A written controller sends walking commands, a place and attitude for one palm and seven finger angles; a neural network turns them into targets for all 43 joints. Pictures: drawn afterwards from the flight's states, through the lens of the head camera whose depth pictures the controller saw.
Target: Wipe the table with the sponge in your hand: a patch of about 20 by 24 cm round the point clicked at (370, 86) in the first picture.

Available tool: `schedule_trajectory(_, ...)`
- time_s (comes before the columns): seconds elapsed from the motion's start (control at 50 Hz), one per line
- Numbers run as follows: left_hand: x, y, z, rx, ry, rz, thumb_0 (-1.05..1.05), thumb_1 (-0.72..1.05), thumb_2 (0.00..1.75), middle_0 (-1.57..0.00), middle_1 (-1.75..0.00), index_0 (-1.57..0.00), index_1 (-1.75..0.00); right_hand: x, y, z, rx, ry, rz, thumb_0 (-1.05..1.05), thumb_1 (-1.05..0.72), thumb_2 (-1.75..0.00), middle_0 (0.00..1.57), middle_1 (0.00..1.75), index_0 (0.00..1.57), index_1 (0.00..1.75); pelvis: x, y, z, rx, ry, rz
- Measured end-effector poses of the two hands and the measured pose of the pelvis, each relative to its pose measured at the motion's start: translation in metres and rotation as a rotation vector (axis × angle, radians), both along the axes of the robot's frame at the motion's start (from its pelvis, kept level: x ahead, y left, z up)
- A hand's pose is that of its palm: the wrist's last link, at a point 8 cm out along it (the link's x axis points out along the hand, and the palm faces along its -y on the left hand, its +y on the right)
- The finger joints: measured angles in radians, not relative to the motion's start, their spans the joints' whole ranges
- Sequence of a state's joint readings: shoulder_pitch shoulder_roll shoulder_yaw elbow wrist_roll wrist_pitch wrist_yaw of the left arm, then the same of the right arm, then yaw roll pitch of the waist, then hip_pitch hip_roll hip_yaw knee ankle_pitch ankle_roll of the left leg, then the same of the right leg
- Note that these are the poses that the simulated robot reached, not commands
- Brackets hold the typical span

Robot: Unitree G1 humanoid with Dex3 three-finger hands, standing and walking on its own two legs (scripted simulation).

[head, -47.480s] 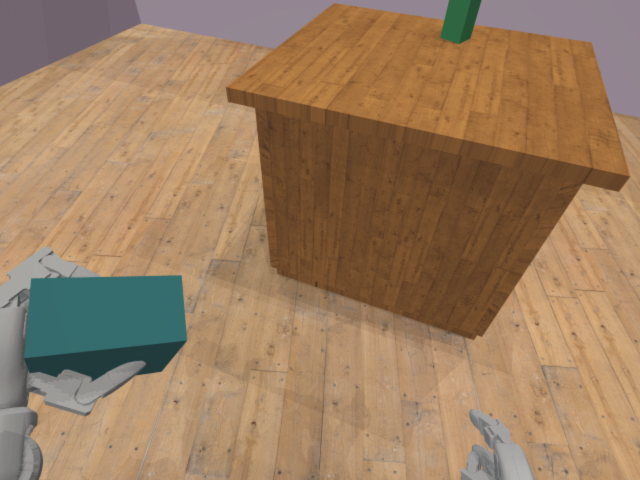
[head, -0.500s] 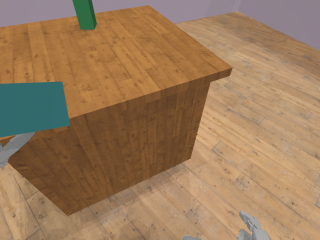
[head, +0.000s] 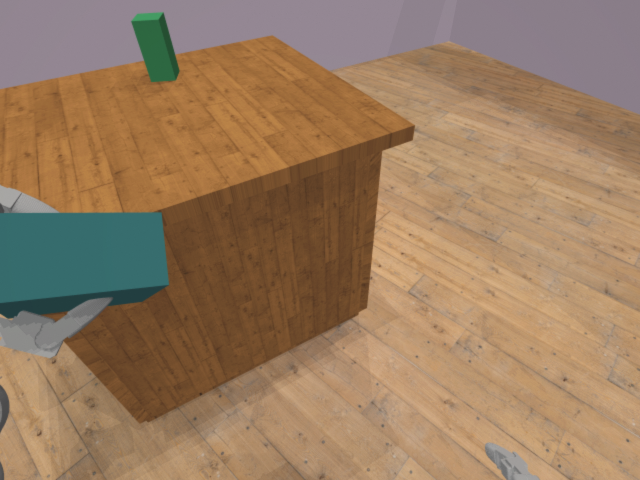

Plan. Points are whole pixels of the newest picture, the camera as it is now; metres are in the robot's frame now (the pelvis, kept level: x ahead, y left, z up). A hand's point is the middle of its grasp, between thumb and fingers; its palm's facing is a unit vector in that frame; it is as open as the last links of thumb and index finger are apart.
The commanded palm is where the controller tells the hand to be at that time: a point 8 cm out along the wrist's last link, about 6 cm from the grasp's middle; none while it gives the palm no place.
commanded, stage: stop stepping back and stand still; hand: left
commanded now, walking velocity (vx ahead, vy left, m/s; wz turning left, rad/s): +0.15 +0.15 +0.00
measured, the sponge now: (105, 266) +0.25 +0.20 +0.23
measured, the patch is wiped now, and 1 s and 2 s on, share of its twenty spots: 1.00 1.00 1.00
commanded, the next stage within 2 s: stand and wait in 0.16 s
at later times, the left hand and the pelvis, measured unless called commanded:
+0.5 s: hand (45, 253) +0.24 +0.24 +0.25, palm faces +0.45 -0.80 -0.39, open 9.9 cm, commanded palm +0.18 +0.29 +0.27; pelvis +0.02 +0.01 +0.00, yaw +0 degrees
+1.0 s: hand (22, 249) +0.24 +0.26 +0.25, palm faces +0.46 -0.80 -0.39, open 9.9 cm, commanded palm +0.18 +0.31 +0.27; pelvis +0.02 +0.03 +0.01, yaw +0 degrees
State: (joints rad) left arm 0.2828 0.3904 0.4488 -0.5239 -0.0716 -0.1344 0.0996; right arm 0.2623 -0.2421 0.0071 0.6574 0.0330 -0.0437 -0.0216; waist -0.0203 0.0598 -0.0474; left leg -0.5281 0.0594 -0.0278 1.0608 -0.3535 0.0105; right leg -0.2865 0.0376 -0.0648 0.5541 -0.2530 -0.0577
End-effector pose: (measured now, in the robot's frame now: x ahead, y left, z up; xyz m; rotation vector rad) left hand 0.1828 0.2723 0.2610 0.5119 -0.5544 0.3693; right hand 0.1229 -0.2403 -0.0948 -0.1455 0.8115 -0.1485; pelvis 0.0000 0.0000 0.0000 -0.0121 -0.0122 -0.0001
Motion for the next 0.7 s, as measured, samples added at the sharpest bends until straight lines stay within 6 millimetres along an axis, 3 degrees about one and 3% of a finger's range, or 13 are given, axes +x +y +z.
schedule_trajectory(0.1,-0.018,-0.018,0.0,0.023,0.031,-0.047,-0.01,-0.5,1.07,-0.74,-1.36,-0.76,-1.34,0.001,-0.01,0.019,-0.049,-0.02,-0.01,0.01,-0.91,-0.9,0.21,0.3,0.2,0.3,-0.004,-0.003,0.009,0.047,0.011,-0.013)
schedule_trajectory(0.18,-0.021,-0.017,0.014,0.086,-0.077,-0.053,-0.01,-0.5,1.07,-0.75,-1.36,-0.76,-1.34,0.015,-0.013,0.017,-0.092,-0.092,-0.009,0.01,-0.91,-0.9,0.2,0.3,0.2,0.3,-0.006,0.002,-0.003,0.023,0.008,-0.001)
schedule_trajectory(0.26,-0.011,-0.004,0.019,0.06,-0.115,0.016,-0.01,-0.5,1.07,-0.75,-1.36,-0.76,-1.34,0.027,-0.006,0.011,-0.047,-0.109,-0.015,0.01,-0.91,-0.9,0.2,0.3,0.2,0.3,-0.001,0.0,-0.006,0.016,-0.013,0.006)
schedule_trajectory(0.34,0.003,0.005,0.011,0.008,-0.08,0.031,-0.01,-0.5,1.07,-0.74,-1.36,-0.76,-1.34,0.034,0.007,0.01,-0.008,-0.096,0.01,0.01,-0.91,-0.9,0.2,0.3,0.2,0.3,0.006,0.002,-0.004,0.009,-0.019,0.012)
schedule_trajectory(0.52,0.015,0.006,0.003,0.057,-0.015,-0.022,-0.01,-0.5,1.07,-0.74,-1.36,-0.76,-1.34,0.048,0.034,0.015,0.006,-0.077,0.043,0.01,-0.91,-0.9,0.21,0.3,0.2,0.3,0.016,0.013,0.001,0.006,0.001,-0.004)
schedule_trajectory(0.7,0.023,0.017,0.006,0.058,-0.003,0.003,-0.01,-0.5,1.07,-0.74,-1.36,-0.76,-1.34,0.064,0.04,0.021,0.0,-0.084,0.057,0.01,-0.91,-0.9,0.21,0.3,0.2,0.3,0.019,0.02,0.006,-0.003,0.016,-0.005)
